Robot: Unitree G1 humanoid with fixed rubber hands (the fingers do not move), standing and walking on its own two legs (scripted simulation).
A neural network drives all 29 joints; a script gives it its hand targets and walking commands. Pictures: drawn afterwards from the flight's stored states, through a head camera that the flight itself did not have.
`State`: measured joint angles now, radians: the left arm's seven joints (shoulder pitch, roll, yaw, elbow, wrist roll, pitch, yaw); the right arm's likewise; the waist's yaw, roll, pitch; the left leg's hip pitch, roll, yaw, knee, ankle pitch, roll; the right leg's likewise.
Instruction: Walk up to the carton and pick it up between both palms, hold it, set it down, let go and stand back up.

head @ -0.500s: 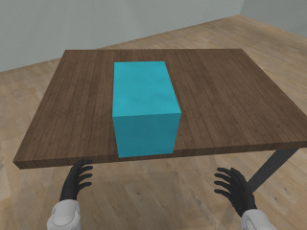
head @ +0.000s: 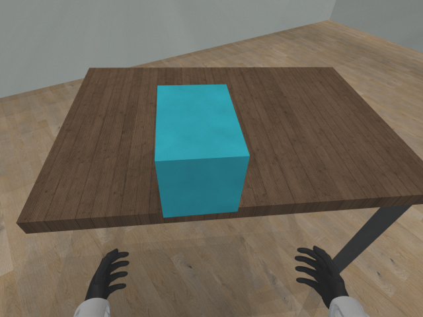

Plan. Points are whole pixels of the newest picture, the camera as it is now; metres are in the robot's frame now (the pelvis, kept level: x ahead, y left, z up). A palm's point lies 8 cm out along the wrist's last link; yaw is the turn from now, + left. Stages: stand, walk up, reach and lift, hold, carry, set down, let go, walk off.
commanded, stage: set down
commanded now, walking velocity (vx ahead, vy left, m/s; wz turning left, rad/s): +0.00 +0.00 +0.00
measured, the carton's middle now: (196, 147) +0.47 +0.04 +0.07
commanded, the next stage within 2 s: let go in 0.44 s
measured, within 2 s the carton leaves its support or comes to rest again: neither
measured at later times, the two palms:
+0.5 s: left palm (101, 305) +0.17 +0.21 -0.06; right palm (331, 295) +0.18 -0.23 -0.05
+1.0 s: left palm (100, 308) +0.17 +0.21 -0.08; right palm (331, 294) +0.19 -0.24 -0.07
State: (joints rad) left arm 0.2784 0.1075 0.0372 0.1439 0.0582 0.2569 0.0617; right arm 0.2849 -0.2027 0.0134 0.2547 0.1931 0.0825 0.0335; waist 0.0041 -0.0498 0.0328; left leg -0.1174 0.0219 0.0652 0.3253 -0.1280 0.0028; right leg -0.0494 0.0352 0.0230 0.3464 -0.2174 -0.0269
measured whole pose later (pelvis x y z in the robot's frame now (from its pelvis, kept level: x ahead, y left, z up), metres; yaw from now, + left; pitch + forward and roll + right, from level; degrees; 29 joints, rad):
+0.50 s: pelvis +0.02 +0.00 +0.00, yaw +0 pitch -3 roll +1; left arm 0.28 0.14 0.04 0.34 0.06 0.16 0.02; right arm 0.23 -0.20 0.01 0.53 0.13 -0.08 0.03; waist 0.00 -0.05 0.03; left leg -0.12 0.02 0.07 0.33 -0.15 0.00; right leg -0.05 0.03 0.02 0.35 -0.24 -0.03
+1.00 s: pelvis +0.03 -0.01 +0.00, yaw +0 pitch -2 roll +1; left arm 0.28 0.16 0.04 0.43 0.06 0.09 0.01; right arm 0.17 -0.22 0.01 0.69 0.10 -0.15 0.03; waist 0.00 -0.05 0.03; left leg -0.12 0.02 0.06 0.34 -0.17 -0.01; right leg -0.05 0.04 0.02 0.35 -0.26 -0.03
